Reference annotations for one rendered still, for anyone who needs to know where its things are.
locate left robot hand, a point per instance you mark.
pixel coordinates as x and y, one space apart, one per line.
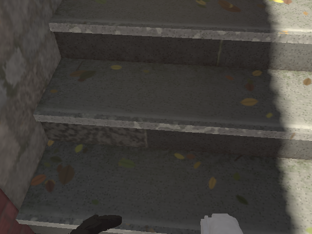
96 224

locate right robot thigh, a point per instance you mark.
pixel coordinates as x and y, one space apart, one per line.
220 224

